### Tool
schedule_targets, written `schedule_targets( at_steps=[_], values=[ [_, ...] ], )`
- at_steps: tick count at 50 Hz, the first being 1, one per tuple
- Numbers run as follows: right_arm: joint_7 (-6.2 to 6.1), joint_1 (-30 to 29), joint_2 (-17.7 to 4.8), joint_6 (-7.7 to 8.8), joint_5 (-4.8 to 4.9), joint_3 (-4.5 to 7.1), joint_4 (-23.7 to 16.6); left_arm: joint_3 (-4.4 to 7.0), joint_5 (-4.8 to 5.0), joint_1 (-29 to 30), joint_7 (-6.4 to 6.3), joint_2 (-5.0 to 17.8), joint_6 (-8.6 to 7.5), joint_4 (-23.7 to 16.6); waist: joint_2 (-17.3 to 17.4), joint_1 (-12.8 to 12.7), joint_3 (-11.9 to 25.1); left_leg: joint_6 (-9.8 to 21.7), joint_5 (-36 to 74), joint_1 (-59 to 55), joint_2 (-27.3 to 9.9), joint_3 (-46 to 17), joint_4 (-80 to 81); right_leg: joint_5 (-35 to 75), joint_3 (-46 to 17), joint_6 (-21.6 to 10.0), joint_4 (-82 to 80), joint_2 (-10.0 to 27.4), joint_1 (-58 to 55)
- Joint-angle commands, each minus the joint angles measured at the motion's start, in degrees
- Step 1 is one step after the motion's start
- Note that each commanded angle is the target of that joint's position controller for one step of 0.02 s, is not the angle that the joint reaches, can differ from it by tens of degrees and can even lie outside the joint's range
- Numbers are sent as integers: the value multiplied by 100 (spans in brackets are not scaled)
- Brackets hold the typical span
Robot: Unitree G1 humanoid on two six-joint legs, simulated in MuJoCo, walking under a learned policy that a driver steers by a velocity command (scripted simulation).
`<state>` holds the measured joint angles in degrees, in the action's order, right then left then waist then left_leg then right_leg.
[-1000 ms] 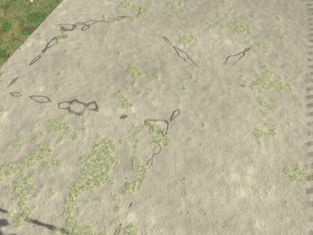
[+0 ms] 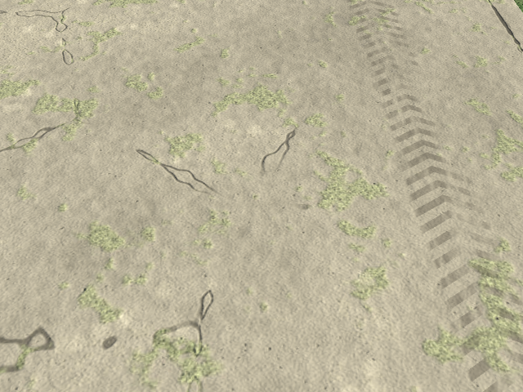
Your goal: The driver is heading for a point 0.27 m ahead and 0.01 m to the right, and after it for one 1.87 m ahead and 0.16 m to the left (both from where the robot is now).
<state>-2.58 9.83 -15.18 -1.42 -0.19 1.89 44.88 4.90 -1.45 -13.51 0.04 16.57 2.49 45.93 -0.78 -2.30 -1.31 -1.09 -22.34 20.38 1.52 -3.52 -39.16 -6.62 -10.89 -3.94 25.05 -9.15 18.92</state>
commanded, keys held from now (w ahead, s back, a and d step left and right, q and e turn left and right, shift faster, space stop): no key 0.28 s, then w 0.72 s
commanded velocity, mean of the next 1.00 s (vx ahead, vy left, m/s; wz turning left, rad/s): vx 0.25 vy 0.00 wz -0.08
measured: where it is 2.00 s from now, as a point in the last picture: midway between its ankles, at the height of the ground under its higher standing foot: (276, 285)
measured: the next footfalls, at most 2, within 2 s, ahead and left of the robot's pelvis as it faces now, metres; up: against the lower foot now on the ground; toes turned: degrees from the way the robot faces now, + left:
left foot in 0.04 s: +0.05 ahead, +0.12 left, +0.00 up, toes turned -4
right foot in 0.40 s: -0.01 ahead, -0.08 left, +0.00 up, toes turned +1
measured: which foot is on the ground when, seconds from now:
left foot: up 0.00-0.02, down 0.04-0.42, up 0.44-0.72, down 0.74-1.00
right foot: down 0.00-0.04, up 0.06-0.38, down 0.40-0.74, up 0.76-1.00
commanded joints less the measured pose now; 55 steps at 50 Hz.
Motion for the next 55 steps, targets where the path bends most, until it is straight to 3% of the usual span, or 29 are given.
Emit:
schedule_targets(
  at_steps=[1,2,3,4,5,6,8,14,16,18,19,20,21,22,23,24,26,29,33,35,37,38,39,40,41,43,46,50,55],
  values=[
    [-46,722,-401,154,-2,70,-194,115,70,88,-27,676,2,-291,-558,370,511,250,667,-989,66,134,1779,401,-1580,-431,-281,1368,-352],
    [-80,601,-709,190,-95,123,-241,43,107,-48,-51,450,-11,-319,88,218,396,426,560,-1266,-618,-659,2527,-528,-1221,-103,220,976,51],
    [-84,184,-1132,180,-166,163,-479,-57,148,-385,-60,105,-53,-378,1238,-54,423,882,1153,-1566,-2069,-2245,2919,-1886,-156,219,1214,127,758],
    [-23,134,-1157,166,-199,184,-451,71,15,-136,-99,612,-54,-335,1036,126,204,1477,2102,-639,-2387,-2427,2687,-2610,270,293,2148,-2,629],
    [23,104,-860,194,-154,109,-423,94,7,-164,-90,669,-45,-285,729,14,137,1573,2495,-477,-2153,-2115,2590,-2398,127,323,2649,189,390],
    [54,-134,-610,221,-97,39,-413,89,34,-219,-65,613,-28,-169,592,-106,7,1374,2634,-460,-1733,-1519,2501,-2036,131,371,2851,268,323],
    [34,-166,-572,244,-91,12,-412,58,27,-325,-27,528,22,-33,943,-90,118,1117,3422,-914,-1248,-871,2274,-1768,229,496,3029,232,386],
    [56,475,-646,220,-83,13,-40,-161,145,158,-93,218,74,113,1056,333,391,1117,4356,-1835,-1157,-700,1797,-1957,789,681,1243,540,-159],
    [92,657,-744,167,-132,60,100,-202,151,140,-126,233,58,220,1165,416,425,1096,2556,-1791,-1104,-940,2042,-1827,1011,566,497,505,-494],
    [126,717,-940,59,-100,176,222,-214,55,-5,-141,259,-32,356,1061,312,96,1062,344,-1333,-1014,-1171,2237,-1388,1300,355,-332,427,-919],
    [137,699,-871,38,-91,182,242,-225,21,-80,-149,257,-100,432,921,262,-47,1002,-472,-857,-963,-1233,2270,-1282,1185,196,-557,521,-1345],
    [158,552,-736,54,-85,167,201,-228,-23,-273,-156,309,-177,516,685,135,-112,920,-1015,-202,-881,-1213,2132,-1474,834,-7,-545,783,-1882],
    [203,143,-513,111,-59,111,20,-190,-63,-656,-169,547,-248,622,72,-110,-167,763,-1100,706,-578,-819,1550,-2138,20,-335,-725,1365,-2384],
    [251,-378,-341,187,-40,65,-213,-95,19,-1036,-157,862,-293,776,-864,-334,-436,569,-672,1466,141,119,532,-3240,-1319,-807,-1437,2086,-2355],
    [269,-668,-496,255,-137,99,-364,-33,5,-1136,-131,1001,-342,880,-1157,-415,-949,528,-517,1958,60,532,-196,-3165,-2063,-1151,-1892,2800,-2182],
    [280,-744,-636,308,-155,158,-370,-73,-37,-1050,-108,782,-404,877,-831,-360,-1099,515,-471,2182,-170,333,-753,-2791,-2072,-1260,-1952,2878,-2148],
    [377,-408,-648,373,-159,198,-245,-93,8,-808,-102,667,-491,842,-656,-91,-910,443,-149,2214,-382,266,-1084,-2076,-1438,-1102,-1957,2529,-2363],
    [510,-465,-476,384,-163,162,-256,-114,31,-737,-66,551,-607,910,-672,3,-597,299,365,1578,-377,540,-778,-819,-464,-866,-1850,2057,-2094],
    [542,-651,-386,331,-117,134,-406,-79,39,-811,-31,702,-661,1030,-742,41,-636,327,786,390,-300,746,166,-197,-54,-680,-1702,2072,-1278],
    [476,-127,-463,333,-113,195,-246,-60,65,-721,-19,807,-654,1050,-582,334,-529,416,1089,-658,-107,904,645,348,91,-538,-1263,2092,-863],
    [337,1257,-821,418,-192,375,233,-115,39,-755,-5,679,-672,1070,92,924,138,601,744,-2431,-84,689,1048,1353,657,-300,730,1576,-295],
    [264,2184,-1509,473,-293,527,337,-260,137,-811,25,186,-688,803,1451,1212,865,1094,-1036,-3500,-1730,-1734,2012,-99,1225,43,2928,875,890],
    [297,2244,-1635,447,-189,516,449,-207,55,-861,22,296,-676,760,1634,1004,931,1406,-1888,-3147,-2420,-3780,3064,-2423,771,-22,3965,409,1559],
    [316,1524,-1287,418,-119,423,353,-145,6,-642,39,473,-636,731,949,611,184,1387,-2355,-2412,-2337,-3337,3027,-2056,513,-205,4458,877,1801],
    [351,918,-913,438,-87,328,200,-148,2,-495,113,471,-645,721,525,400,-224,1302,-1736,-1773,-2090,-2623,3044,-1478,614,-254,4296,1150,1727],
    [356,589,-617,523,-78,219,191,-189,-35,-562,171,246,-601,792,546,142,-308,1112,-266,-1243,-1568,-1516,3189,-1013,785,-177,3813,1424,1298],
    [338,948,-553,651,-65,185,438,-213,-58,-415,231,161,-502,774,543,95,-226,1206,1028,-1259,-1371,-811,3300,-559,993,-7,3638,1478,1313],
    [324,1415,-479,675,-44,153,700,-235,-66,555,261,114,-460,442,376,253,-485,1342,1535,-1619,-1337,-447,3507,29,1163,222,2842,1569,2123],
    [291,1720,-469,706,-44,134,928,-326,-24,1540,285,-49,-497,71,415,448,-569,1270,2544,-1736,-1210,49,3411,720,1452,268,1352,1345,1715]
  ],
)
Velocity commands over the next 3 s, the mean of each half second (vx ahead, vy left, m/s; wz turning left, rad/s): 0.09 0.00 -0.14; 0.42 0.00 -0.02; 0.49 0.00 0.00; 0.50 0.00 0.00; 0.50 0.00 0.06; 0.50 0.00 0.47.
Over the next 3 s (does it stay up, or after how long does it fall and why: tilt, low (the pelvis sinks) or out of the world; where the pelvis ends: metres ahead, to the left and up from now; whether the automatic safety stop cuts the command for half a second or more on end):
stays up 1.32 0.05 -0.02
